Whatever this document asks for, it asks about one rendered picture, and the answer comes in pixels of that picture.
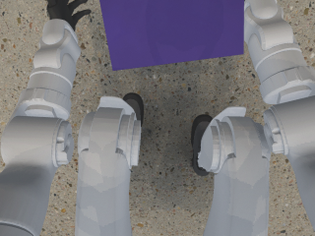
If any robot left upper arm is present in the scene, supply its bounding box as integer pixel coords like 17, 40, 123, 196
0, 115, 75, 236

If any left robot hand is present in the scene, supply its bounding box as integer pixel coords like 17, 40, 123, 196
46, 0, 92, 31

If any left robot forearm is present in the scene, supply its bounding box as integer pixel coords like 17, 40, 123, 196
0, 19, 81, 162

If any carton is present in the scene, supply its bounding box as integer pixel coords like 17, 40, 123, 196
99, 0, 244, 71

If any robot left foot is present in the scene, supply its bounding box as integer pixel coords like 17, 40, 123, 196
122, 92, 144, 127

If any robot right thigh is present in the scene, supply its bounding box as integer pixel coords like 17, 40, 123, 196
203, 116, 270, 236

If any right robot forearm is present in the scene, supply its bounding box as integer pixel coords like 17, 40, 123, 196
243, 0, 315, 105

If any robot right upper arm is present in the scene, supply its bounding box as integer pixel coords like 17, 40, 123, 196
263, 95, 315, 231

